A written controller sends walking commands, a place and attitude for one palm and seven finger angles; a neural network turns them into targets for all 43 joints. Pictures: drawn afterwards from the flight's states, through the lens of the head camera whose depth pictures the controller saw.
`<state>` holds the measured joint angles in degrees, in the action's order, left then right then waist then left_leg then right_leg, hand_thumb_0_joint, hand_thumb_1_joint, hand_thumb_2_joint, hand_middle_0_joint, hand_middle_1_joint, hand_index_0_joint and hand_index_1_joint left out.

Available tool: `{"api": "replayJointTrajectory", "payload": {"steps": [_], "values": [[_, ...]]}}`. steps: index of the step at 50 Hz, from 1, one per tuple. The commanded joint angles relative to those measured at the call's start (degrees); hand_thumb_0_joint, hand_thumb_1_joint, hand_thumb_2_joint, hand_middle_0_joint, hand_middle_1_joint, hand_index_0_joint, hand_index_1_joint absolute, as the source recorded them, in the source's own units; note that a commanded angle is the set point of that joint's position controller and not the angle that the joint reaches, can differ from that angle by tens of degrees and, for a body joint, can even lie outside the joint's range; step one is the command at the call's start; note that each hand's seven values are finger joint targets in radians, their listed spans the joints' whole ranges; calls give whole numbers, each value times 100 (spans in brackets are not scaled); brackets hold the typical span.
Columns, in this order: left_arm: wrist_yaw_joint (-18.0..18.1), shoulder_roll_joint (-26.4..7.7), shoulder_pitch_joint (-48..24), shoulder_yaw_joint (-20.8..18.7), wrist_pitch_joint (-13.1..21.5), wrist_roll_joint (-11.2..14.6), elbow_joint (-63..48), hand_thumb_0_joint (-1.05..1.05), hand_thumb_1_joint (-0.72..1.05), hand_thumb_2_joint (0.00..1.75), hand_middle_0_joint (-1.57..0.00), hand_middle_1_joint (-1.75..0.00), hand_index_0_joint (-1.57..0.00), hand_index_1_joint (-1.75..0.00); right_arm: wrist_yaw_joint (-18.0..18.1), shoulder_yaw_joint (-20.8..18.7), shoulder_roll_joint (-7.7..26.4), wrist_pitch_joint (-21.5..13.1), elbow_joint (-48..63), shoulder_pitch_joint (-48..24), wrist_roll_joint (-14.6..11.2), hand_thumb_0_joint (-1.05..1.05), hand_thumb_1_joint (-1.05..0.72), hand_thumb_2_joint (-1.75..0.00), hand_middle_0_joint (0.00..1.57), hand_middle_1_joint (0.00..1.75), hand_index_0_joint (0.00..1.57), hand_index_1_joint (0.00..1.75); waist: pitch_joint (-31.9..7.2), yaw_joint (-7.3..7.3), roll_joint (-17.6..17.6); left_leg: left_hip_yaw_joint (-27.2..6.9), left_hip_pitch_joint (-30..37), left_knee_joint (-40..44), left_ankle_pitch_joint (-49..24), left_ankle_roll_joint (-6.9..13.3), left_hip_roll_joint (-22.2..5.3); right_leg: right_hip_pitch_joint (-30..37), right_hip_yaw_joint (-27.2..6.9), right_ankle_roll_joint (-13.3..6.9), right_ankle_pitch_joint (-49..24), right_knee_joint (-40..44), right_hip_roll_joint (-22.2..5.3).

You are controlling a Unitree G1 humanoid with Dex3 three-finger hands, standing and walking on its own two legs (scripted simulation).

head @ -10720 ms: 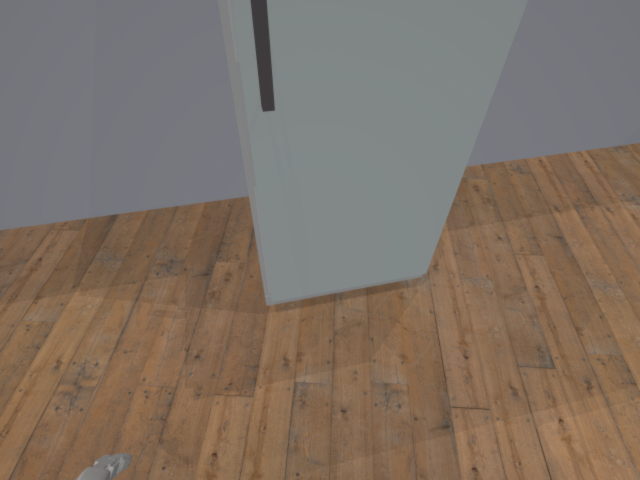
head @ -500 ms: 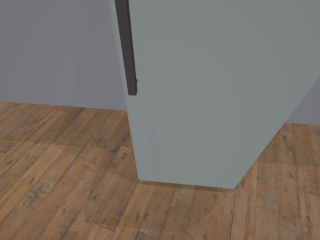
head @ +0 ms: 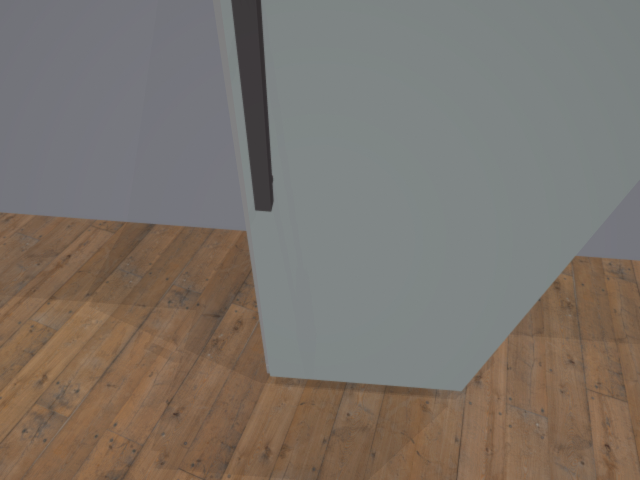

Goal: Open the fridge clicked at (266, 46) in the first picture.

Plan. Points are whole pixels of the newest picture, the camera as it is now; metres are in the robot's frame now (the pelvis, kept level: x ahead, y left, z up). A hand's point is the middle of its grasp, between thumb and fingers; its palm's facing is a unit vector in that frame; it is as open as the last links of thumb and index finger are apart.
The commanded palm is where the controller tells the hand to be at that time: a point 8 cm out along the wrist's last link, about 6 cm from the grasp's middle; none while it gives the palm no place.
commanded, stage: look again from close up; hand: left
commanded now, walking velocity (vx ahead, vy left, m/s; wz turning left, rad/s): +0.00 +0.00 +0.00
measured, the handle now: (260, 112) +0.49 +0.11 +0.22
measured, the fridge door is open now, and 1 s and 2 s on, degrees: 0 0 0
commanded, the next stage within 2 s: raise the hand to about handle height in 0.20 s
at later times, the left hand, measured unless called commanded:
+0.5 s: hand (165, 427) +0.18 +0.19 +0.01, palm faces +0.24 -0.96 -0.11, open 7.6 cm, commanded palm +0.10 +0.24 -0.03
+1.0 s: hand (138, 402) +0.18 +0.20 +0.07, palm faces +0.02 -0.99 -0.15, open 10.3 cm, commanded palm +0.14 +0.26 +0.07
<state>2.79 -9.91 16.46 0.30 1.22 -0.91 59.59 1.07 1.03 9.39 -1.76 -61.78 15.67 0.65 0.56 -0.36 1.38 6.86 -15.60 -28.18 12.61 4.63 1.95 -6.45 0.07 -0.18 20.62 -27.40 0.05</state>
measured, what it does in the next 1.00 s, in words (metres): stands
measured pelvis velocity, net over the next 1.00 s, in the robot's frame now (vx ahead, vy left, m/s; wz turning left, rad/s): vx -0.01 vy -0.03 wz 0.10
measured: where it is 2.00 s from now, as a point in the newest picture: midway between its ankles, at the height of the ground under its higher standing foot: outside the picture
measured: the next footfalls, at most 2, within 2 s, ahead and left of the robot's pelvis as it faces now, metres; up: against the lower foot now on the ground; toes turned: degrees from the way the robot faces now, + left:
none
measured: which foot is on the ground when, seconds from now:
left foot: down 0.00-1.00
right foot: down 0.00-1.00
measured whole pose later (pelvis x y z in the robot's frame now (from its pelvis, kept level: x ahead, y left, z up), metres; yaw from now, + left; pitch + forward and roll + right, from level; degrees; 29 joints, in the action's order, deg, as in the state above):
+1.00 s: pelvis -0.01 -0.03 -0.03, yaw +6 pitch +3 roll -2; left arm -21.8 -19.0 18.5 -12.2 18.5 18.3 -3.8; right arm 4.6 2.9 15.0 -14.1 -34.6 12.1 -3.6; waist -3.2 2.2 -3.5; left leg -0.8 -31.4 -47.9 20.0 2.6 0.8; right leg -24.0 7.2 -3.9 23.8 -43.8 4.2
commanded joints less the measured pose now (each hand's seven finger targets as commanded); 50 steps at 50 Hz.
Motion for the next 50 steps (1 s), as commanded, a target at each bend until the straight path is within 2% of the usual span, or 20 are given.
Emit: {"api": "replayJointTrajectory", "payload": {"steps": [1, 13, 14, 15, 16, 17, 18, 19, 20, 22, 24, 26, 28, 32, 34, 37, 41, 44, 47, 50], "values": [[31, -603, 542, -73, 15, 7, -117, 0, 90, 90, -20, -30, -20, -30, 61, -146, 665, -57, 209, 179, 6, 0, -90, -90, 20, 30, 20, 30, 8, 50, -186, -993, 613, 464, -1558, -78, -866, -473, -420, -234, -1344, 414, -521], [-18, -578, 629, -43, -38, -22, 59, 0, 90, 90, -20, -30, -20, -30, 56, -194, 780, -27, 179, -36, -2, 0, -90, -90, 20, 30, 20, 30, 111, 51, -225, -1149, 717, 898, -681, -68, -965, -637, -369, -187, -800, 568, -506], [-20, -589, 657, -46, -25, -31, 66, 0, 90, 90, -20, -30, -20, -30, 62, -195, 774, -36, 184, -33, -10, 0, -90, -90, 20, 30, 20, 30, 38, 63, -179, -1165, 745, 857, -877, -44, -955, -548, -360, -185, -920, 580, -510], [182, -408, 731, 26, 56, -105, 124, 0, 90, 90, -20, -30, -20, -30, 35, -164, 898, -3, 540, -200, -37, 0, -90, -90, 20, 30, 20, 30, 491, 4, -620, -1036, 572, 20, -1873, -216, -987, -1028, -410, -138, -1089, 600, -542], [239, -1863, -3091, -770, 1053, 1060, -9145, 0, 88, 89, -20, -32, -20, -32, 212, -460, 1658, -774, 2643, 293, -360, 0, -90, -90, 20, 30, 20, 30, -2559, -732, -1384, -1242, 2604, 271, -2136, -520, -495, -1138, 379, -113, -1759, -72, -48], [444, -1544, -910, -721, 794, 704, -8232, 0, 85, 88, -20, -33, -20, -33, 355, -72, 1133, -1413, 2223, -151, -338, 0, -90, -90, 20, 30, 20, 30, -2682, -108, -2407, -1626, 3138, 779, -2279, -791, -953, -1523, 243, -207, -469, -1137, 2], [615, -374, 28, -21, 505, 633, -6330, 0, 83, 87, -21, -34, -21, -34, 352, -81, 939, -1559, 1599, -111, -246, 0, -90, -90, 20, 30, 20, 30, -1869, -176, -1808, -1686, 2293, 1016, -1901, -973, -939, -1888, 150, -183, -44, -1509, -46], [668, 260, 1311, 419, 0, 671, -5889, 0, 81, 86, -21, -36, -21, -36, 225, -189, 816, -1555, 1751, 232, -425, 0, -90, -90, 20, 30, 20, 30, -1266, -170, -1427, -1799, 1740, 1182, -1063, -960, -905, -2141, 206, -119, 77, -1599, -49], [549, 280, 507, 555, 80, 1027, -7337, 0, 78, 85, -21, -37, -21, -37, 192, -239, 1025, -1537, 2328, 34, -473, 0, -90, -90, 20, 30, 20, 30, -627, -224, -948, -1727, 1184, 1125, -212, -811, -883, -2175, 280, -97, 188, -1407, -65], [360, -251, 222, 76, 619, 1031, -7275, 0, 74, 83, -21, -40, -21, -40, 279, -273, 1262, -1661, 2587, -375, -384, 0, -90, -90, 20, 30, 20, 30, -246, -226, 16, -1646, 406, 710, 1259, -656, -677, -2152, 346, -133, 300, -663, 23], [-8, -273, 775, -345, 1038, 1066, -5918, 0, 69, 81, -22, -43, -22, -43, 251, -319, 1292, -1574, 2770, -370, -285, 0, -90, -90, 20, 30, 20, 30, 179, -169, 914, -1321, -412, 8, 1196, -536, -377, -2373, 364, -130, 506, -213, 27], [-689, -435, 1387, -870, 1692, 1290, -5061, 0, 64, 79, -22, -47, -22, -47, 175, -357, 1326, -1404, 3014, -604, -200, 0, -90, -90, 20, 30, 20, 30, 9, 93, 1373, -1058, -1300, -637, 1134, -526, -259, -2685, 327, -135, 894, -609, 40], [-1560, -507, 1368, -747, 2370, 1476, -4900, 0, 60, 77, -22, -50, -22, -50, 95, -406, 1375, -1293, 3371, -920, -209, 0, -90, -90, 20, 30, 20, 30, 339, 78, 1975, -775, -2165, -1181, 1341, -516, -149, -2952, -34, -160, 1850, -642, -25], [-2219, -1439, 1343, -1599, 2018, 1675, -5888, 0, 50, 73, -23, -55, -23, -55, 35, -410, 1350, -1122, 4303, -1271, -448, 0, -90, -90, 20, 30, 20, 30, -396, 473, 39, -493, -2024, -1278, 1407, -385, 52, -2268, -518, -198, 2036, -606, -172], [-2041, -1687, 912, -1880, 1895, 1875, -7073, 0, 46, 71, -23, -58, -23, -58, 112, -367, 1256, -1087, 4465, -1179, -417, 0, -90, -90, 20, 30, 20, 30, -854, 449, -724, -602, -1766, -1198, 1583, -353, -38, -2295, -482, -193, 2026, -723, -109], [-1552, -1701, -57, -1947, 2271, 1963, -8752, 0, 39, 68, -24, -63, -24, -63, 223, -318, 1025, -1178, 4424, -836, -329, 0, -90, -90, 20, 30, 20, 30, -1213, 134, -1158, -871, -1189, -1195, 1517, -271, -193, -2383, -447, -213, 1572, -751, 3], [-1462, -1357, -419, -1273, 2946, 1867, -8825, 0, 29, 64, -24, -69, -24, -69, 310, -232, 1138, -1477, 3854, -474, -286, 0, -90, -90, 20, 30, 20, 30, -685, -337, -1130, -1041, -992, -1457, 991, -201, -253, -2762, -377, -210, 1006, -743, 106], [-2037, -1447, -435, -1105, 2734, 1943, -7849, 0, 22, 61, -25, -74, -25, -74, 383, -184, 1324, -1631, 3591, -440, -354, 0, -90, -90, 20, 30, 20, 30, -440, -497, -516, -1110, -1067, -1593, 671, -142, -254, -2545, -558, -16, 560, -433, 18], [-2582, -1846, -320, -1486, 1820, 1959, -6875, 0, 15, 58, -25, -78, -25, -78, 484, -239, 1389, -1578, 3539, -484, -452, 0, -90, -90, 20, 30, 20, 30, -467, -228, -16, -1044, -1244, -1427, 553, -148, -278, -2125, -836, 146, 450, -90, -178], [-2791, -2250, -145, -2127, 932, 2096, -6738, 0, 8, 55, -26, -82, -26, -82, 485, -210, 1348, -1499, 3744, -691, -481, 0, -90, -90, 20, 30, 20, 30, -1095, 145, -84, -1041, -940, -1240, -30, -172, -246, -1335, -883, 269, -574, -124, -357]]}}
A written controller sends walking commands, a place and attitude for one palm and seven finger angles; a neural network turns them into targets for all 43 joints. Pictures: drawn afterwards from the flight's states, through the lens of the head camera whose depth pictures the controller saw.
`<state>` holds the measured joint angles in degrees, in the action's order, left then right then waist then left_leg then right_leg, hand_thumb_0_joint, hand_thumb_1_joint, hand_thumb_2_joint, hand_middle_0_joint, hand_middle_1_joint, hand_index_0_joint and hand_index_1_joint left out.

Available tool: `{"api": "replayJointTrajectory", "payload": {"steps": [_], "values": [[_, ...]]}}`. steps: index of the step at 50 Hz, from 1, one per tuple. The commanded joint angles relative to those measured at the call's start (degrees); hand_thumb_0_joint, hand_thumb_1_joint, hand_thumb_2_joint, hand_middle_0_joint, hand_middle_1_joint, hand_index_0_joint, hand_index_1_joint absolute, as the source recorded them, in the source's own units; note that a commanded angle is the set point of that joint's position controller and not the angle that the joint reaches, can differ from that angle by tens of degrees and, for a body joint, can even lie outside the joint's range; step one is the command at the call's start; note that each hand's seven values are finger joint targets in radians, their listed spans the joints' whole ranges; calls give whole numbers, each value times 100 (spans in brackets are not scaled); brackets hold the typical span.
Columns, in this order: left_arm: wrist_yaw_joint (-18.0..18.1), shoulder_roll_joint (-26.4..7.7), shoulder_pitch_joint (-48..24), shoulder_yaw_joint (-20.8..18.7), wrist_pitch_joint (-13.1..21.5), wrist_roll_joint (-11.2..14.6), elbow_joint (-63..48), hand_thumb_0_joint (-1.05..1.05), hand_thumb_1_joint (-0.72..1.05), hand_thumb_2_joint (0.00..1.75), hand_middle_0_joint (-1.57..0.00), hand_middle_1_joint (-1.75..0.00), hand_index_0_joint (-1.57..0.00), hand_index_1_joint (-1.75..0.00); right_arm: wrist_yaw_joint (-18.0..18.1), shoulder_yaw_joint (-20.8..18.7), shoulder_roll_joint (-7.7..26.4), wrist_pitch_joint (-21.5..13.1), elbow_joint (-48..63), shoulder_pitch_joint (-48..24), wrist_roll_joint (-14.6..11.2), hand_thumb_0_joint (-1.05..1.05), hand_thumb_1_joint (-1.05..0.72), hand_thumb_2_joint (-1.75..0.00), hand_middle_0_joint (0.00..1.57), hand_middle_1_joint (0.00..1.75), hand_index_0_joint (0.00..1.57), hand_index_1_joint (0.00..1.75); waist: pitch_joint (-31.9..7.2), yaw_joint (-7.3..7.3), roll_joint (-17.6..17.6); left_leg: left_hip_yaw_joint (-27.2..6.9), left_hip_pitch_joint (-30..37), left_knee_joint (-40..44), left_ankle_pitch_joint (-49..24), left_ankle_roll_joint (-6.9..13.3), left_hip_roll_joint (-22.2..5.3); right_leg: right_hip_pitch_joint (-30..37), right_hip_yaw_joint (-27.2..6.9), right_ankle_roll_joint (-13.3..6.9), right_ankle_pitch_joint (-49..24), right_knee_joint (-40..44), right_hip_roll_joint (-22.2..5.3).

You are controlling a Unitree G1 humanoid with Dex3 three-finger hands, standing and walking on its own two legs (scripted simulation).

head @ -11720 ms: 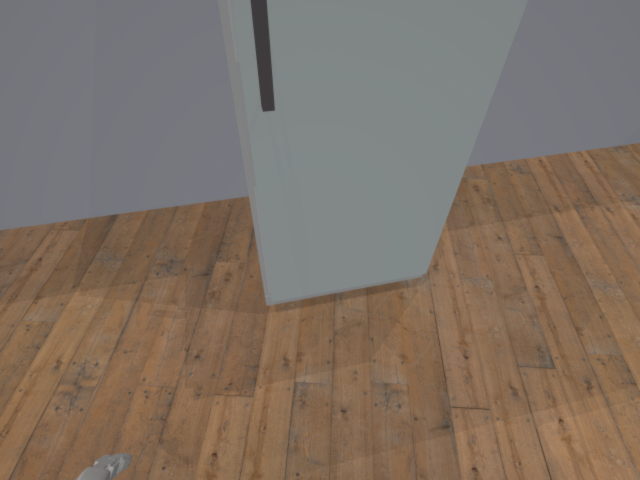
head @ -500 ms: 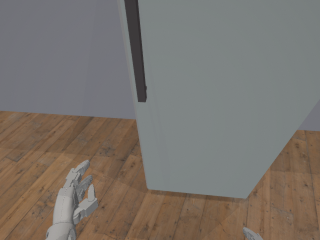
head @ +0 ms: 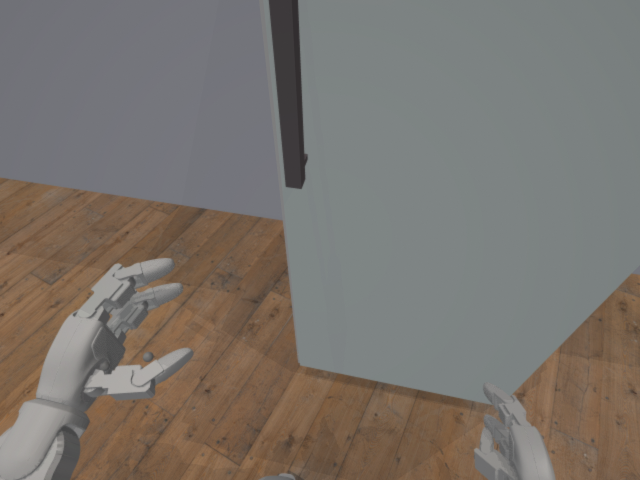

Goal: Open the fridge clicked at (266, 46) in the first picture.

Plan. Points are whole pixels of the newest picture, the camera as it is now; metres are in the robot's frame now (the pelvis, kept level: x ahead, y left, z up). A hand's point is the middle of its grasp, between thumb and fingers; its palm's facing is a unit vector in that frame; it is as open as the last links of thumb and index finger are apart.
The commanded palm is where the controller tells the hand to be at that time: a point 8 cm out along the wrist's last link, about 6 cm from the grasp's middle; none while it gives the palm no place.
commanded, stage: raise the hand to about handle height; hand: left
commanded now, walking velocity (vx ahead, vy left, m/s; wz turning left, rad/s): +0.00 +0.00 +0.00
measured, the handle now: (294, 83) +0.51 +0.09 +0.25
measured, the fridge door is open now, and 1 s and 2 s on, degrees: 0 0 0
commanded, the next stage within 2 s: move the hooked fingers beside the handle in 1.40 s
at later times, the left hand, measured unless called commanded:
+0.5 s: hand (59, 260) +0.26 +0.28 +0.20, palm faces -0.05 -0.99 -0.15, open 13.1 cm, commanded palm +0.23 +0.33 +0.20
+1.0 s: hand out of the picture +0.27 +0.35 +0.28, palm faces +0.04 -0.99 -0.13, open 14.0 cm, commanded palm +0.22 +0.37 +0.28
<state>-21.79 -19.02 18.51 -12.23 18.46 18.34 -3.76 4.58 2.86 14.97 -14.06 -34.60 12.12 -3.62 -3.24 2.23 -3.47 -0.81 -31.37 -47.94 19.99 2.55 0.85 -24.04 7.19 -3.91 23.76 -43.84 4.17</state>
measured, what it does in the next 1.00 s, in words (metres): stands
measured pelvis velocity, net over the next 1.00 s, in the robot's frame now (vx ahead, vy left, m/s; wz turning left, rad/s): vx -0.02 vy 0.05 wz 0.01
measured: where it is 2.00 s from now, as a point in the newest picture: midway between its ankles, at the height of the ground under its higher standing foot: outside the picture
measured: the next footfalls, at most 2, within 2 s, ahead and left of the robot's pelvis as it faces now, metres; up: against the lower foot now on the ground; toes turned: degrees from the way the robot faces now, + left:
none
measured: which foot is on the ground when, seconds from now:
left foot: down 0.00-1.00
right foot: down 0.00-1.00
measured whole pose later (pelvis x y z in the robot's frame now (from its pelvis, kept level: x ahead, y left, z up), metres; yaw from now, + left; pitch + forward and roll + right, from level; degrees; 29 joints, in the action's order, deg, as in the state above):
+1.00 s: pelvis -0.02 +0.05 +0.03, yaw +0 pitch -4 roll -2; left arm -29.8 -37.0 -18.9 -27.8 -22.2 19.1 7.7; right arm 4.5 7.4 16.0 -8.9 -34.6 10.8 -6.4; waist -1.1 4.2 -2.8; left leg 1.2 -14.1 -27.1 9.3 5.6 5.2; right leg -8.9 4.6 -0.7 14.4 -27.4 0.2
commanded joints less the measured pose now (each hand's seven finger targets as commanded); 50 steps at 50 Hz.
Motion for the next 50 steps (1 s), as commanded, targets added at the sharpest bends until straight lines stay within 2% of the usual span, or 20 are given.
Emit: {"api": "replayJointTrajectory", "payload": {"steps": [1, 4, 6, 8, 9, 13, 16, 19, 20, 23, 26, 29, 32, 34, 37, 39, 42, 45, 48, 50], "values": [[-304, -1604, -328, -1321, -941, 277, -657, 0, 6, 54, -26, -84, -26, -84, 121, -378, 745, -253, 1090, -398, -30, 0, -90, -90, 20, 30, 20, 30, -1112, 29, 480, -287, 808, 787, -1143, 32, -131, 804, -1502, 670, -1607, 1408, -776], [-110, -1720, -227, -2041, -958, 674, -1439, 0, -1, 51, -27, -88, -27, -88, 46, -275, 563, -303, 1253, -494, 37, 0, -90, -90, 20, 30, 20, 30, -1733, 291, 676, -278, 1123, 929, -2006, -5, -99, 1572, -1197, 759, -3714, 1058, -673], [-14, -1417, -89, -2003, -773, 838, -1727, 0, -6, 49, -27, -92, -27, -92, -24, -251, 501, -402, 1232, -369, 34, 0, -90, -90, 20, 30, 20, 30, -1557, 257, 573, -208, 1313, 1047, -2186, -32, -73, 1504, -1070, 748, -4365, 1031, -621], [-19, -1104, -147, -1664, -708, 804, -1766, 0, -10, 47, -27, -94, -27, -94, -68, -271, 555, -474, 1137, -260, 19, 0, -90, -90, 20, 30, 20, 30, -1248, 130, 356, -154, 1689, 1170, -2328, -15, -76, 1035, -828, 680, -4142, 1064, -480], [-96, -1009, -180, -1510, -784, 748, -1655, 0, -13, 46, -27, -96, -27, -96, -89, -288, 603, -498, 1107, -274, 19, 0, -90, -90, 20, 30, 20, 30, -1031, 121, 252, -135, 1748, 1150, -2398, -12, -95, 899, -904, 708, -4181, 1090, -486], [-341, -1170, -752, -1136, -1468, 478, -1299, 0, -22, 42, -28, -102, -28, -102, -11, -335, 793, -439, 1021, -198, -59, 0, -90, -90, 20, 30, 20, 30, -458, -34, -33, -249, 1945, 1508, -2163, -7, -180, 368, -512, 437, -2605, 1335, -278], [-331, -1688, -1513, -1411, -1762, 418, -1957, 0, -29, 39, -29, -107, -29, -107, 81, -309, 795, -427, 1122, -341, -56, 0, -90, -90, 20, 30, 20, 30, -898, 32, -136, -346, 2321, 1658, -2203, 12, -168, 650, -512, 341, -2363, 1482, -292], [-157, -2159, -1967, -1875, -1686, 427, -2444, 0, -36, 36, -29, -111, -29, -111, 126, -231, 725, -411, 1118, -444, -2, 0, -90, -90, 20, 30, 20, 30, -1187, 103, -99, -438, 2652, 1814, -2319, -49, -200, 844, -419, 244, -2187, 1563, -223], [-115, -2127, -2112, -1917, -1635, 476, -2506, 0, -38, 35, -29, -112, -29, -112, 130, -201, 696, -410, 1121, -469, 6, 0, -90, -90, 20, 30, 20, 30, -1217, 100, -160, -513, 2725, 1930, -2301, -112, -208, 886, -344, 216, -2079, 1568, -210], [-125, -2012, -2394, -1881, -1658, 592, -2088, 0, -45, 32, -30, -117, -30, -117, 128, -143, 693, -381, 994, -532, -25, 0, -90, -90, 20, 30, 20, 30, -831, 80, -484, -698, 2869, 2182, -2023, -269, -266, 736, -261, 186, -1728, 1696, -175], [-285, -2028, -2693, -1765, -2199, 534, -1378, 0, -50, 30, -30, -120, -30, -120, 126, -113, 751, -256, 922, -576, -68, 0, -90, -90, 20, 30, 20, 30, -468, 102, -631, -784, 2783, 2391, -1749, -347, -278, 679, -280, 159, -1615, 1826, -198], [-488, -1998, -3024, -1530, -2899, 413, -860, 0, -50, 30, -30, -120, -30, -120, 115, -75, 790, -68, 980, -669, -142, 0, -90, -90, 20, 30, 20, 30, -248, 104, -342, -844, 2631, 2588, -1270, -332, -256, 704, -314, 158, -1484, 1956, -220], [-588, -2324, -3689, -1578, -3312, 339, -1018, 0, -50, 30, -30, -120, -30, -120, 117, -23, 795, 76, 1137, -840, -169, 0, -90, -90, 20, 30, 20, 30, -508, 94, -190, -943, 2723, 2710, -839, -296, -231, 725, -333, 173, -1309, 1961, -242], [-582, -2610, -4149, -1763, -3291, 347, -1332, 0, -50, 30, -30, -120, -30, -120, 109, 33, 753, 113, 1183, -973, -161, 0, -90, -90, 20, 30, 20, 30, -736, 127, -79, -964, 2875, 2737, -709, -260, -221, 845, -367, 163, -1211, 2025, -222], [-553, -3064, -4704, -2188, -3052, 407, -1656, 0, -50, 30, -30, -120, -30, -120, 123, 82, 706, 77, 1209, -1074, -119, 0, -90, -90, 20, 30, 20, 30, -1107, 169, -350, -1111, 3254, 2843, -556, -309, -223, 858, -384, 137, -1103, 2041, -206], [-537, -3244, -4843, -2336, -2989, 406, -1470, 0, -50, 30, -30, -120, -30, -120, 120, 122, 697, 94, 1119, -1091, -103, 0, -90, -90, 20, 30, 20, 30, -961, 209, -394, -1118, 3172, 2917, -377, -304, -224, 891, -405, 121, -1014, 2117, -197], [-626, -3184, -5024, -2229, -3287, 358, -476, 0, -50, 30, -30, -120, -30, -120, 142, 124, 742, 131, 951, -1060, -153, 0, -90, -90, 20, 30, 20, 30, -377, 126, -564, -1093, 2823, 3056, 160, -263, -201, 707, -398, 121, -824, 2166, -249], [-753, -3149, -5296, -1963, -3777, 223, 236, 0, -50, 30, -30, -120, -30, -120, 117, 96, 840, 187, 896, -1072, -232, 0, -90, -90, 20, 30, 20, 30, -79, 83, -284, -983, 2430, 3049, 438, -174, -160, 660, -426, 136, -660, 2193, -324], [-911, -2609, -5048, -1383, -4057, 150, 626, 0, -50, 30, -30, -120, -30, -120, 55, 52, 883, 211, 994, -1037, -298, 0, -90, -90, 20, 30, 20, 30, -115, -2, -18, -981, 2324, 2936, 586, -134, -160, 494, -436, 168, -639, 2039, -341], [-1042, -2643, -5053, -1352, -4061, 219, 329, 0, -50, 30, -30, -120, -30, -120, 2, 45, 884, 203, 1109, -1103, -321, 0, -90, -90, 20, 30, 20, 30, -444, 26, 9, -939, 2430, 2796, 367, -105, -135, 628, -523, 149, -714, 2028, -372]]}}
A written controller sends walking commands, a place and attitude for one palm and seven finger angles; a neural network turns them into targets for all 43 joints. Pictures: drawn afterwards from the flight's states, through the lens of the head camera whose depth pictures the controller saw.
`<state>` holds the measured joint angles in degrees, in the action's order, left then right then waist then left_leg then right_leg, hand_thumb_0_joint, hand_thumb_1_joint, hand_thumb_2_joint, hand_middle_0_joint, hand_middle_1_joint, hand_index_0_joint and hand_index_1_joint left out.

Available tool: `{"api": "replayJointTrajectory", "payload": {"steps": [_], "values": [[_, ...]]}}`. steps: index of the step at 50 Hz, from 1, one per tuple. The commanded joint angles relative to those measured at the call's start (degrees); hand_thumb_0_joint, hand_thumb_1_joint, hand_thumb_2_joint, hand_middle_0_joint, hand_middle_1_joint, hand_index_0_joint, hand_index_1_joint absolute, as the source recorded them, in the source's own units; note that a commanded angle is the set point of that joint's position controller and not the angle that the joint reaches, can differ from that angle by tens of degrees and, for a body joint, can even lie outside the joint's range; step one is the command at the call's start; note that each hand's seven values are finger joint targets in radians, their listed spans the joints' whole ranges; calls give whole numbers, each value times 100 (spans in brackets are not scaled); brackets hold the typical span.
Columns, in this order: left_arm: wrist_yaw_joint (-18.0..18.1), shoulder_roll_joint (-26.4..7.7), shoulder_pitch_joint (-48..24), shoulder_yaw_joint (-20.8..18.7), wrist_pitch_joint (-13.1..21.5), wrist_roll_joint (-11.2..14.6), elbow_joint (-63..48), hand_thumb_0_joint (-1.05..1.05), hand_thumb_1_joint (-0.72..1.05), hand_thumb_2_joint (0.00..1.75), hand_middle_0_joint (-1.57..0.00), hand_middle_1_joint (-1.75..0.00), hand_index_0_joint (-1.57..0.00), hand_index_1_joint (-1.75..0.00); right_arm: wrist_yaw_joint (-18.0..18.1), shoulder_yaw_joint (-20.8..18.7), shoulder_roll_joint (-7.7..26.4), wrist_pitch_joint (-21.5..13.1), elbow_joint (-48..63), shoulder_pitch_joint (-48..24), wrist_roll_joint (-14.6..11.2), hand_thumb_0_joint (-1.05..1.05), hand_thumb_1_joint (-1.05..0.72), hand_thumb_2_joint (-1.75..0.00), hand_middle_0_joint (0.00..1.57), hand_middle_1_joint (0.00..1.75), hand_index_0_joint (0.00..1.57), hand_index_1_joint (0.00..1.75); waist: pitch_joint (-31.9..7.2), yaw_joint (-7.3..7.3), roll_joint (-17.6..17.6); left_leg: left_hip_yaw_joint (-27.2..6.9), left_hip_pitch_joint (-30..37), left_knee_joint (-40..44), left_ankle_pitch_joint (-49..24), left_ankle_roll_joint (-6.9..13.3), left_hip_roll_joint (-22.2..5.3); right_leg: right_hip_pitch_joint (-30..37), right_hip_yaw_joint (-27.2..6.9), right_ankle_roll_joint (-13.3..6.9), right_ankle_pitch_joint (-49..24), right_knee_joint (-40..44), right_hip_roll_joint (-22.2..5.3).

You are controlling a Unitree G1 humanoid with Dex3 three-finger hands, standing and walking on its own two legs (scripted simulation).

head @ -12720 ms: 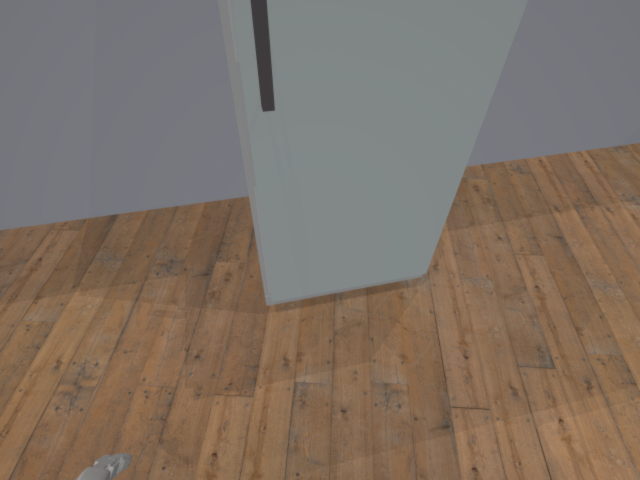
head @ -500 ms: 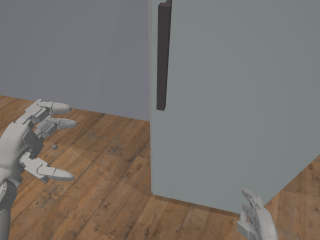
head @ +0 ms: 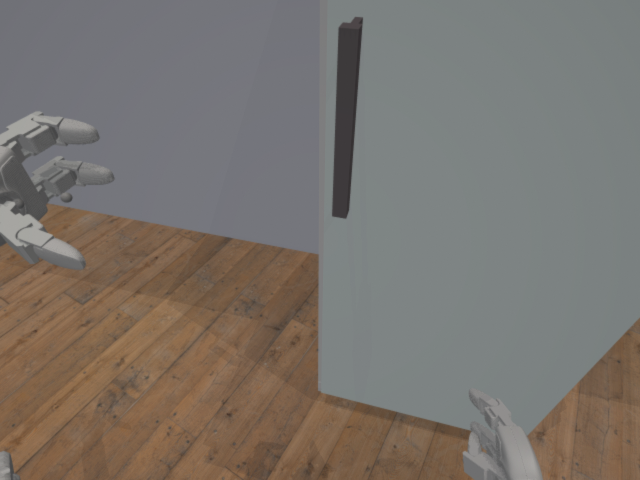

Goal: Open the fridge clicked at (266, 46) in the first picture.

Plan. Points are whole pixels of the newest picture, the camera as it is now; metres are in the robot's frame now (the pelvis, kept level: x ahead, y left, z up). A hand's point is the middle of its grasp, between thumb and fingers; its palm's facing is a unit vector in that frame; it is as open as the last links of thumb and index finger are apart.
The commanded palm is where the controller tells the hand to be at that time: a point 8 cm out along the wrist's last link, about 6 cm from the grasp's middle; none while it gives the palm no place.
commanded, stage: raise the hand to about handle height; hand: left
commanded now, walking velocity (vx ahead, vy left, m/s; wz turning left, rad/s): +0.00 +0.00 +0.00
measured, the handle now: (347, 128) +0.52 +0.04 +0.22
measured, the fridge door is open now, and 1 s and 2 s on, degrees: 0 0 0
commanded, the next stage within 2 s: move the hooked fingers beside the handle in 0.40 s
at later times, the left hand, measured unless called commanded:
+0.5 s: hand (131, 216) +0.29 +0.24 +0.22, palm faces -0.08 -0.98 -0.17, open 14.0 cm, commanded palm +0.26 +0.30 +0.24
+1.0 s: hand (167, 173) +0.34 +0.22 +0.25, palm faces -0.07 -0.99 -0.10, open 13.9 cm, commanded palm +0.31 +0.26 +0.24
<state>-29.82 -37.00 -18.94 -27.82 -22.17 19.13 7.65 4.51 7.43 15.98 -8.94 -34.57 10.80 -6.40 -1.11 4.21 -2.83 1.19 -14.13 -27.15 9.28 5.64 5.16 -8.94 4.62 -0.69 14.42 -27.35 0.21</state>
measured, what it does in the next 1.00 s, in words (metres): stands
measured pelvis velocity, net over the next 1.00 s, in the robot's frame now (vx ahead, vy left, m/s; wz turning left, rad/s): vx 0.04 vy -0.03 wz -0.02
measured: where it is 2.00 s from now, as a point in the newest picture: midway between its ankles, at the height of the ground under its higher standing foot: outside the picture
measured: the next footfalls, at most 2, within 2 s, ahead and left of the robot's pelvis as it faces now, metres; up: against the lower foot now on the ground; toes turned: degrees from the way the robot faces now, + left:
none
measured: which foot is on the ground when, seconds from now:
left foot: down 0.00-1.00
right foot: down 0.00-1.00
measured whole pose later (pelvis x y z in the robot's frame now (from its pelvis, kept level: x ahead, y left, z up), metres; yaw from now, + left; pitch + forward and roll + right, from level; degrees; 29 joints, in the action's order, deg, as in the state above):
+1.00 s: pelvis +0.04 -0.03 +0.00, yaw -1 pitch -2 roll -1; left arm -27.4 -31.3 -17.6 -25.7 -20.1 20.5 3.8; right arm 3.6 6.2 15.5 -7.5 -33.6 9.2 -6.2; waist -2.5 2.7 -3.0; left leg 1.1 -13.4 -28.3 13.2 3.9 3.1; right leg -7.3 4.0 -2.8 16.8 -25.8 2.6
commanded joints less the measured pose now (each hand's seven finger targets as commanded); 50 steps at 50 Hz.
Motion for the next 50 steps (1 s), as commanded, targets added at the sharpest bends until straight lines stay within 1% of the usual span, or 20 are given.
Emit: {"api": "replayJointTrajectory", "payload": {"steps": [1, 3, 6, 9, 12, 14, 17, 19, 21, 24, 27, 31, 33, 34, 36, 42, 44, 47, 49, 50], "values": [[-271, -979, -1398, 94, 92, 162, -1182, 0, -50, 30, -30, -120, -30, -120, 6, -418, 764, -334, 1175, -1014, -38, 0, -90, -90, 20, 30, 20, 30, -936, -156, -81, -1105, 856, 615, 1268, -393, -541, -828, -293, -173, 166, 367, 32], [-199, -1423, -1639, -282, 416, 186, -2115, 0, -50, 30, -30, -120, -30, -120, 6, -397, 715, -400, 1292, -1089, 1, 0, -90, -90, 20, 30, 20, 30, -1369, -95, -349, -1126, 1196, 575, 1053, -403, -539, -726, -295, -191, 120, 372, 70], [77, -1925, -1522, -1000, 883, 300, -2524, 0, -50, 30, -30, -120, -30, -120, 33, -371, 667, -495, 1251, -1087, 116, 0, -90, -90, 20, 30, 20, 30, -1346, 1, -340, -1175, 1174, 660, 1057, -424, -585, -570, -277, -229, 259, 464, 108], [300, -2098, -1387, -1342, 947, 289, -2274, 0, -50, 30, -30, -120, -30, -120, 46, -393, 673, -494, 1083, -1050, 162, 0, -90, -90, 20, 30, 20, 30, -982, 98, -755, -1106, 1023, 750, 1022, -444, -593, -535, -245, -259, 235, 554, 121], [309, -1457, -1311, -792, 525, 216, -1377, 0, -50, 30, -30, -120, -30, -120, 57, -403, 702, -449, 949, -957, 92, 0, -90, -90, 20, 30, 20, 30, -291, -80, -888, -1085, 740, 827, 1272, -472, -608, -856, -189, -226, 236, 520, 92], [198, -1045, -1156, -321, 192, 155, -920, 0, -50, 30, -30, -120, -30, -120, 42, -428, 737, -410, 927, -902, 32, 0, -90, -90, 20, 30, 20, 30, -200, -127, -599, -1036, 638, 738, 1173, -461, -599, -868, -241, -211, 141, 557, 53], [16, -859, -1327, 136, -17, 76, -1118, 0, -50, 30, -30, -120, -30, -120, 35, -450, 787, -394, 1053, -883, -32, 0, -90, -90, 20, 30, 20, 30, -616, -236, -245, -1023, 811, 563, 933, -372, -558, -936, -254, -133, 17, 471, 66], [-59, -958, -1365, 86, 147, 132, -1605, 0, -50, 30, -30, -120, -30, -120, 27, -436, 738, -412, 1138, -946, -24, 0, -90, -90, 20, 30, 20, 30, -991, -214, -138, -971, 1026, 377, 572, -355, -543, -774, -357, -152, -106, 493, 52], [-82, -1463, -1375, -449, 459, 227, -2207, 0, -50, 30, -30, -120, -30, -120, 40, -431, 730, -455, 1214, -984, 29, 0, -90, -90, 20, 30, 20, 30, -1533, -118, -150, -956, 1294, 290, 123, -341, -505, -499, -357, -174, -280, 502, 75], [-24, -2025, -1120, -1165, 867, 379, -2450, 0, -50, 30, -30, -120, -30, -120, 21, -389, 664, -461, 1156, -986, 112, 0, -90, -90, 20, 30, 20, 30, -1615, 14, -42, -829, 1257, 188, -429, -316, -488, -177, -370, -173, -620, 609, 109], [34, -1686, -966, -1118, 852, 447, -1772, 0, -50, 30, -30, -120, -30, -120, -8, -402, 655, -440, 1012, -922, 111, 0, -90, -90, 20, 30, 20, 30, -1055, -35, -274, -781, 1091, 243, -537, -331, -482, -390, -284, -188, -874, 606, 114], [-28, -1298, -846, -649, 254, 324, -831, 0, -50, 30, -30, -120, -30, -120, -49, -441, 766, -292, 946, -895, 25, 0, -90, -90, 20, 30, 20, 30, -468, -87, -410, -761, 741, 229, -291, -357, -496, -752, -362, -130, -698, 636, 23], [-99, -983, -1084, -182, 92, 233, -959, 0, -50, 30, -30, -120, -30, -120, -41, -452, 775, -258, 1046, -940, -26, 0, -90, -90, 20, 30, 20, 30, -658, -172, -533, -773, 889, 189, -307, -363, -493, -798, -375, -105, -707, 580, 12], [-118, -792, -1270, 71, 108, 221, -1154, 0, -50, 30, -30, -120, -30, -120, -41, -463, 755, -258, 1093, -994, -39, 0, -90, -90, 20, 30, 20, 30, -786, -215, -304, -755, 941, 61, -399, -341, -502, -734, -507, -62, -834, 585, -33], [-128, -858, -1537, 90, 269, 222, -1637, 0, -50, 30, -30, -120, -30, -120, -8, -465, 726, -294, 1188, -1004, -35, 0, -90, -90, 20, 30, 20, 30, -1271, -231, -220, -765, 1158, -32, -508, -296, -471, -612, -547, -35, -963, 515, -20], [141, -1409, -1914, -620, 1086, 352, -2232, 0, -50, 30, -30, -120, -30, -120, 53, -433, 598, -365, 1101, -993, 75, 0, -90, -90, 20, 30, 20, 30, -1768, -103, -265, -746, 1504, 59, -942, -298, -428, -156, -408, -152, -1401, 489, 58], [276, -1500, -1499, -817, 937, 308, -1679, 0, -50, 30, -30, -120, -30, -120, 8, -444, 624, -295, 1007, -959, 90, 0, -90, -90, 20, 30, 20, 30, -1391, 18, -318, -697, 1213, 98, -909, -323, -436, -177, -391, -174, -1378, 537, 44], [383, -962, -1420, -346, 398, 163, -1023, 0, -50, 30, -30, -120, -30, -120, -35, -437, 647, -130, 971, -976, 33, 0, -90, -90, 20, 30, 20, 30, -862, -64, -371, -685, 961, 223, -843, -371, -456, -437, -271, -177, -1326, 488, 30], [386, -1025, -985, -426, 52, 112, -638, 0, -50, 30, -30, -120, -30, -120, -72, -489, 720, -20, 1016, -956, 15, 0, -90, -90, 20, 30, 20, 30, -889, 10, -32, -635, 829, 145, -910, -341, -474, -358, -334, -132, -1449, 508, -7], [347, -858, -1191, -183, -39, 85, -747, 0, -50, 30, -30, -120, -30, -120, -74, -488, 738, 24, 1060, -985, -17, 0, -90, -90, 20, 30, 20, 30, -985, -90, -35, -597, 846, 95, -941, -323, -464, -365, -374, -96, -1579, 460, -42]]}}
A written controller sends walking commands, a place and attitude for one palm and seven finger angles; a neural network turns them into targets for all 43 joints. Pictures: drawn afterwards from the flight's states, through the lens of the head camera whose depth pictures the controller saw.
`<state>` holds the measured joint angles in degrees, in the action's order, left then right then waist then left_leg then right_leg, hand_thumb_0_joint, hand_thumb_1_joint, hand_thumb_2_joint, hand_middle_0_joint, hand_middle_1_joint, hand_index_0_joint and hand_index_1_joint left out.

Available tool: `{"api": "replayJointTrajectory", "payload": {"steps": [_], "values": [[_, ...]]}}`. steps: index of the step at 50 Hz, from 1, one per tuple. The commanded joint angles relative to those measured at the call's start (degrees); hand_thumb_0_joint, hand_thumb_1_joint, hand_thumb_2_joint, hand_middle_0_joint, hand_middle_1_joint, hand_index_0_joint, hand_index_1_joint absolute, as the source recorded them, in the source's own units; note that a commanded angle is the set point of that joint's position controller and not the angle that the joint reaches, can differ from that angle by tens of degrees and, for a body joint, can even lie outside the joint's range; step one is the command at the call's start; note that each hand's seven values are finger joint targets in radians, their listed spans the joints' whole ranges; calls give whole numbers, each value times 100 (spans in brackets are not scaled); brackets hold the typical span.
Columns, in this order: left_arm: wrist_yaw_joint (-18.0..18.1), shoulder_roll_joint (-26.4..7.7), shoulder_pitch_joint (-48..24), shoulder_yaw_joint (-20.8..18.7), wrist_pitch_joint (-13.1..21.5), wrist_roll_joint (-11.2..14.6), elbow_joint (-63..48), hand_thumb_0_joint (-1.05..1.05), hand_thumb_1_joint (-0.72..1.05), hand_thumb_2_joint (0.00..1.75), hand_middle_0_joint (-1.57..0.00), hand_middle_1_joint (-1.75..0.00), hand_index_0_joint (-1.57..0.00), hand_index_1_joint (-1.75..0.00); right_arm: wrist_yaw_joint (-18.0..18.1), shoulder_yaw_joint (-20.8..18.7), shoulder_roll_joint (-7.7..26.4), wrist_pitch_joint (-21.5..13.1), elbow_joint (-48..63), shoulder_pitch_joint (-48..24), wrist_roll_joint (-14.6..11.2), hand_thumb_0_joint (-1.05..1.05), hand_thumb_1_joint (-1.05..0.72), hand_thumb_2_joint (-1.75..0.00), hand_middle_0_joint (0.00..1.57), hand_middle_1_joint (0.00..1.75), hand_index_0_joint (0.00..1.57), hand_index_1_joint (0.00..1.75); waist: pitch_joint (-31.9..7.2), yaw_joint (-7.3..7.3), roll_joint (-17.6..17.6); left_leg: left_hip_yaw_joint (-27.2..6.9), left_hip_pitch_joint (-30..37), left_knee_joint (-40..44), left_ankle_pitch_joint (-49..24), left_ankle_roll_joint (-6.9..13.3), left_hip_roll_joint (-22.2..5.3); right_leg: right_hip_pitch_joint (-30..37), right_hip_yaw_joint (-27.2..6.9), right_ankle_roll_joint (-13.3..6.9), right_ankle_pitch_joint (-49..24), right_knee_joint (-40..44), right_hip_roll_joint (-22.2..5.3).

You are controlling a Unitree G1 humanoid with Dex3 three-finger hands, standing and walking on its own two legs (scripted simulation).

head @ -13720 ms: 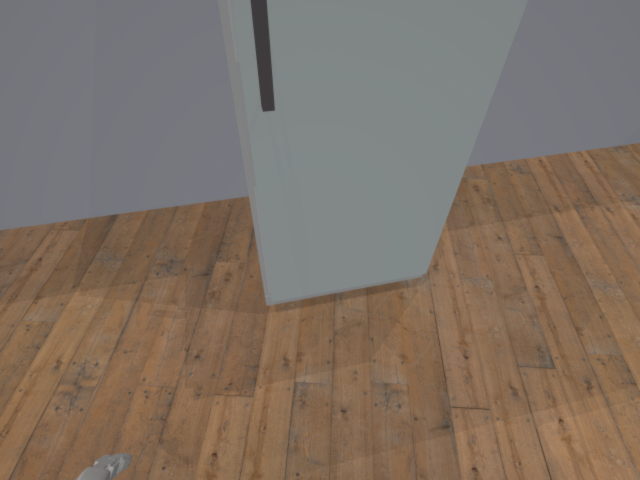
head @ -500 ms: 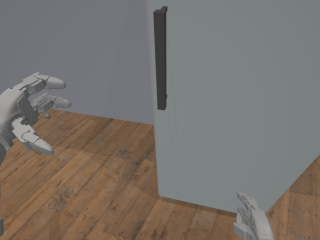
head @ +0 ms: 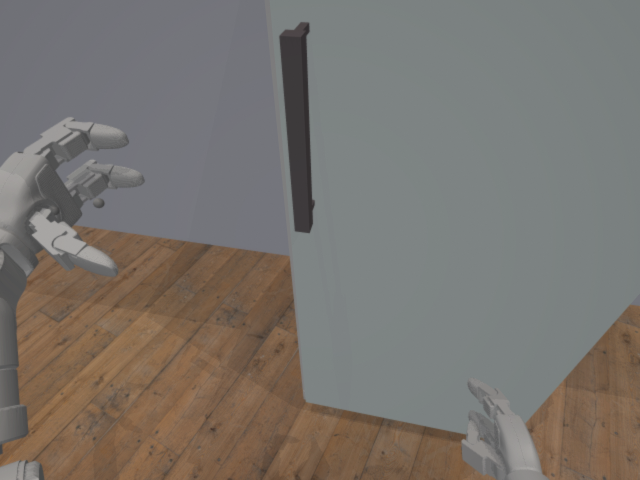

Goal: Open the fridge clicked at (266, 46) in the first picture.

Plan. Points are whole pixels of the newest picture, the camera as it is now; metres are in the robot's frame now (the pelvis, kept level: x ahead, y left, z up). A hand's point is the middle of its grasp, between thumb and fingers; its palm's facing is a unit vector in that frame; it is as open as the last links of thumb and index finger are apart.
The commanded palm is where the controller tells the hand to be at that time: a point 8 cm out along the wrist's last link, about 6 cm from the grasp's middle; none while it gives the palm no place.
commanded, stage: move the hooked fingers beside the handle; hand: left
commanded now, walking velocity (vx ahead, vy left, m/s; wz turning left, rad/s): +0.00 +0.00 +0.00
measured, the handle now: (303, 140) +0.48 +0.08 +0.22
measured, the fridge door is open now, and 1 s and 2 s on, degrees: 0 0 0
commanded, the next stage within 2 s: none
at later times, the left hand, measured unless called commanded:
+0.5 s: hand (169, 191) +0.35 +0.21 +0.23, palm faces -0.10 -0.99 -0.07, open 14.0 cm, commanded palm +0.33 +0.25 +0.23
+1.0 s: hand (225, 160) +0.40 +0.16 +0.23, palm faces -0.08 -1.00 -0.01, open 14.0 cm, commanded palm +0.39 +0.21 +0.22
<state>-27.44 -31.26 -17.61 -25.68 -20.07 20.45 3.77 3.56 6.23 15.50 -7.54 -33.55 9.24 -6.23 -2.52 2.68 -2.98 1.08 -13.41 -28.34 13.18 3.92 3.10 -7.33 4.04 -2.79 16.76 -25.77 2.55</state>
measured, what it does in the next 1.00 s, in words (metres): stands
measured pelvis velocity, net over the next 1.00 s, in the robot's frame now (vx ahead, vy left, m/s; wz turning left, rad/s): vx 0.00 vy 0.00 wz -0.02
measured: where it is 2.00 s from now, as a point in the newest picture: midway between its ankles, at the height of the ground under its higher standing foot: outside the picture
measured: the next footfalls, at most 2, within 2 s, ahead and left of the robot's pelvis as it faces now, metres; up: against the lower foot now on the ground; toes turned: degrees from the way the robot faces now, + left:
none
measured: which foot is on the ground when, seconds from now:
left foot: down 0.00-1.00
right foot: down 0.00-1.00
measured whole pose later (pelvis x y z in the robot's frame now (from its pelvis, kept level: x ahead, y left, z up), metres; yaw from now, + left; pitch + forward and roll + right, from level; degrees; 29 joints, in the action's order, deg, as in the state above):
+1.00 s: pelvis +0.00 +0.00 +0.00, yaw -1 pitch -1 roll +0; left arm -12.9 -21.2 -37.8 -12.9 -19.3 14.0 23.6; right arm 4.1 4.6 15.4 -1.7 -37.2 11.7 -5.8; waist -2.3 -0.1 -2.2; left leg 2.0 -12.5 -24.6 11.5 3.7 3.2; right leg -7.6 2.9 -3.0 15.8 -24.0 2.4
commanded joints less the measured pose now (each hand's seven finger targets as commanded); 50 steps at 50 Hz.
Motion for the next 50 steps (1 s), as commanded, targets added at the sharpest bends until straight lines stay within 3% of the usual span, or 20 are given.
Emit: {"api": "replayJointTrajectory", "payload": {"steps": [1, 6, 9, 12, 16, 18, 19, 23, 27, 28, 29, 32, 38, 39, 42, 44, 45, 47, 49, 50], "values": [[90, -1403, -1426, -339, -269, -51, -524, 0, -50, 30, -30, -120, -30, -120, 18, -376, 763, -95, 1020, -847, -42, 0, -90, -90, 20, 30, 20, 30, -1014, 47, 31, -598, 879, 181, -1343, -142, -259, -536, -325, 131, -1842, 278, -266], [96, -1059, -2483, 151, 437, 75, -1925, 0, -50, 30, -30, -120, -30, -120, 94, -316, 614, -230, 1167, -952, -13, 0, -90, -90, 20, 30, 20, 30, -1659, -113, -197, -678, 1598, 124, -1556, -120, -262, -576, -316, 82, -1817, 249, -173], [288, -1422, -2621, -231, 690, 73, -1591, 0, -50, 30, -30, -120, -30, -120, 151, -322, 644, -252, 931, -859, 54, 0, -90, -90, 20, 30, 20, 30, -1421, -56, -64, -674, 1479, 195, -1333, -122, -265, -570, -345, 62, -1599, 387, -167], [536, -1468, -2590, -366, 428, -97, -619, 0, -50, 30, -30, -120, -30, -120, 171, -338, 673, -155, 748, -779, 45, 0, -90, -90, 20, 30, 20, 30, -965, -41, 62, -663, 1054, 356, -979, -137, -259, -663, -279, 57, -1256, 427, -188], [715, -1021, -2906, 231, -49, -321, 48, 0, -50, 30, -30, -120, -30, -120, 158, -348, 702, -1, 736, -814, -13, 0, -90, -90, 20, 30, 20, 30, -815, -114, -159, -663, 905, 438, -730, -171, -264, -764, -289, 51, -980, 465, -259], [689, -665, -3234, 655, -15, -356, -278, 0, -50, 30, -30, -120, -30, -120, 151, -346, 668, -11, 850, -856, -31, 0, -90, -90, 20, 30, 20, 30, -1130, -178, -444, -713, 1204, 409, -841, -182, -272, -768, -285, 27, -1052, 418, -249], [676, -540, -3278, 764, 95, -327, -462, 0, -50, 30, -30, -120, -30, -120, 148, -363, 653, -38, 882, -864, -21, 0, -90, -90, 20, 30, 20, 30, -1333, -200, -136, -705, 1333, 339, -1034, -152, -307, -671, -296, 27, -1230, 417, -250], [673, -616, -3773, 667, 512, -226, -821, 0, -50, 30, -30, -120, -30, -120, 168, -338, 638, -77, 873, -799, 37, 0, -90, -90, 20, 30, 20, 30, -1674, -225, -9, -779, 1687, 361, -1193, -153, -300, -649, -270, 18, -1338, 395, -189], [946, -775, -3607, 377, 504, -298, -222, 0, -50, 30, -30, -120, -30, -120, 153, -351, 654, -20, 717, -715, 65, 0, -90, -90, 20, 30, 20, 30, -1348, -110, 271, -719, 1373, 467, -1182, -158, -299, -570, -260, 15, -1366, 411, -196], [1025, -760, -3524, 360, 417, -338, -67, 0, -50, 30, -30, -120, -30, -120, 140, -356, 657, 17, 703, -713, 67, 0, -90, -90, 20, 30, 20, 30, -1260, -71, 142, -680, 1294, 501, -1175, -173, -294, -561, -270, 10, -1357, 417, -206], [1126, -951, -3330, 196, 323, -401, 171, 0, -50, 30, -30, -120, -30, -120, 120, -379, 683, 76, 663, -680, 69, 0, -90, -90, 20, 30, 20, 30, -1207, -9, 370, -621, 1121, 491, -1156, -155, -300, -452, -303, 19, -1363, 457, -229], [1303, -586, -3667, 617, 85, -546, 503, 0, -50, 30, -30, -120, -30, -120, 119, -377, 678, 223, 649, -653, 34, 0, -90, -90, 20, 30, 20, 30, -906, -157, 96, -572, 1011, 558, -940, -168, -311, -637, -316, 36, -1175, 509, -239], [1289, -220, -4576, 1026, 602, -511, -531, 0, -50, 30, -30, -120, -30, -120, 128, -423, 648, 144, 777, -614, 85, 0, -90, -90, 20, 30, 20, 30, -1948, -293, -280, -685, 2036, 411, -1749, -190, -350, -554, -322, -3, -1652, 442, -196], [1270, -288, -4451, 955, 683, -488, -397, 0, -50, 30, -30, -120, -30, -120, 135, -423, 645, 138, 733, -582, 95, 0, -90, -90, 20, 30, 20, 30, -1894, -283, 4, -672, 1988, 390, -1785, -172, -370, -535, -331, 10, -1698, 465, -180], [1280, -280, -4477, 862, 697, -448, 96, 0, -50, 30, -30, -120, -30, -120, 159, -429, 667, 158, 589, -479, 95, 0, -90, -90, 20, 30, 20, 30, -1675, -286, 191, -610, 1767, 437, -1696, -143, -329, -479, -323, 23, -1768, 468, -175], [1376, -413, -4190, 710, 553, -515, 560, 0, -50, 30, -30, -120, -30, -120, 133, -453, 697, 211, 517, -426, 92, 0, -90, -90, 20, 30, 20, 30, -1457, -181, 318, -538, 1489, 459, -1580, -132, -312, -432, -334, 29, -1757, 489, -192], [1423, -190, -4221, 878, 460, -532, 712, 0, -50, 30, -30, -120, -30, -120, 128, -447, 683, 250, 516, -428, 79, 0, -90, -90, 20, 30, 20, 30, -1332, -223, 285, -507, 1392, 489, -1534, -127, -299, -458, -329, 37, -1766, 482, -212], [1529, -282, -4253, 829, 291, -606, 1209, 0, -50, 30, -30, -120, -30, -120, 122, -462, 720, 332, 450, -343, 67, 0, -90, -90, 20, 30, 20, 30, -1043, -250, 433, -489, 1112, 526, -1265, -126, -297, -542, -334, 55, -1586, 531, -216], [1607, -286, -4300, 846, 276, -679, 1363, 0, -50, 30, -30, -120, -30, -120, 116, -503, 745, 395, 461, -293, 67, 0, -90, -90, 20, 30, 20, 30, -1086, -254, 491, -460, 1115, 496, -1277, -105, -314, -541, -349, 55, -1569, 539, -216], [1604, -73, -4546, 1063, 320, -665, 1211, 0, -50, 30, -30, -120, -30, -120, 113, -483, 715, 397, 524, -337, 63, 0, -90, -90, 20, 30, 20, 30, -1130, -290, 327, -451, 1120, 494, -1282, -88, -281, -518, -377, 59, -1610, 527, -238]]}}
